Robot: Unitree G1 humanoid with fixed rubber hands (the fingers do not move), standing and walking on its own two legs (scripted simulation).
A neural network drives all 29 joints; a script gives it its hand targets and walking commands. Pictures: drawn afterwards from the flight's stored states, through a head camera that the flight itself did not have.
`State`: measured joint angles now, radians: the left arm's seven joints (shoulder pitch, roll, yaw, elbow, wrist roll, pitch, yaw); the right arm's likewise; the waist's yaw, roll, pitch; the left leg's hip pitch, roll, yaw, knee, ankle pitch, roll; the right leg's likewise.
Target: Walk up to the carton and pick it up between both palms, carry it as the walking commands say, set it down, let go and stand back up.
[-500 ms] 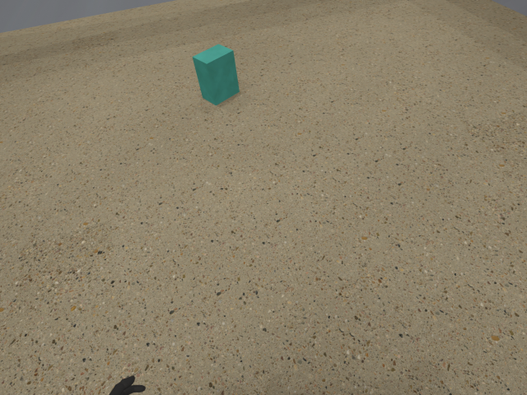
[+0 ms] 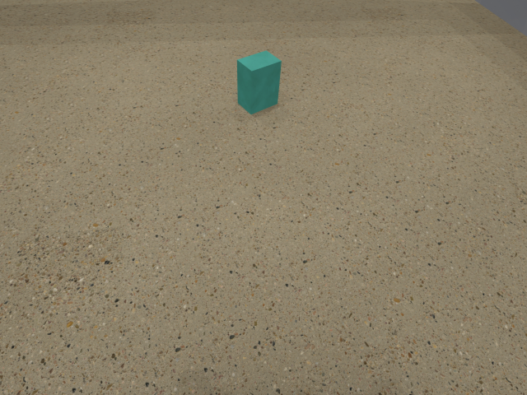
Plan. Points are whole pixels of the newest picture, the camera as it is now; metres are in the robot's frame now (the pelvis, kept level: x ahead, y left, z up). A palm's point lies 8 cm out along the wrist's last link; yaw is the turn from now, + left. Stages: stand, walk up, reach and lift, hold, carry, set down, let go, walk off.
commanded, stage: walk up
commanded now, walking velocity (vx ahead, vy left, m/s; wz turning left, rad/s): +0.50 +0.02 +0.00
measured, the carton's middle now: (258, 83) +1.88 +0.14 -0.63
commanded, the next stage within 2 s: none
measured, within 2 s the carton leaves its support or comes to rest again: neither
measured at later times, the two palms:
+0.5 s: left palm (187, 256) +0.39 +0.19 -0.13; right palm out of the picture +0.15 -0.27 -0.16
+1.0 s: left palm (140, 245) +0.42 +0.30 -0.15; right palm (359, 195) +0.59 -0.18 -0.12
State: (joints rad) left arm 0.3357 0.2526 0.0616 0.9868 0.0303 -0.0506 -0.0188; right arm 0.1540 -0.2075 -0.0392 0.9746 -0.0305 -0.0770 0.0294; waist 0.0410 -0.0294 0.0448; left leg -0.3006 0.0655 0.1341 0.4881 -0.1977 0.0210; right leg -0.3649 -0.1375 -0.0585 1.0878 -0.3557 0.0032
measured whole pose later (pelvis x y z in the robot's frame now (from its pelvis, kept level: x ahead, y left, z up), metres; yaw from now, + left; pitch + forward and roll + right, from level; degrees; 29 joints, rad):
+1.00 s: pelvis +0.46 +0.05 -0.01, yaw +1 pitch +1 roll -1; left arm 0.38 0.24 0.06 1.03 0.03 -0.05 -0.01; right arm 0.11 -0.20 -0.05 0.97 -0.03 -0.08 0.03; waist 0.05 -0.02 0.05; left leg -0.37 0.08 0.15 0.57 -0.20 0.03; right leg -0.26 -0.12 -0.04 0.96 -0.44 0.01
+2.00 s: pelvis +0.94 +0.08 -0.01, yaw +1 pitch +1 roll -1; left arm 0.50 0.20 0.06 1.07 0.02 -0.06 0.00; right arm 0.04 -0.20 -0.04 0.95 -0.04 -0.06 0.05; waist 0.07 0.00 0.04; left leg -0.40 0.09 0.14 0.52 -0.14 0.00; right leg -0.04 -0.15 -0.14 0.50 -0.42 0.05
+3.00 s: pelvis +1.30 +0.11 +0.00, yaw +1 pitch +0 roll -1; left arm 0.41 0.20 0.06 1.09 0.04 -0.03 0.01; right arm 0.11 -0.22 -0.03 1.01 -0.02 -0.03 0.02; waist 0.05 0.02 0.02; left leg -0.28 0.09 0.10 0.46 -0.16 -0.04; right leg -0.19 -0.11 -0.13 0.47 -0.27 0.04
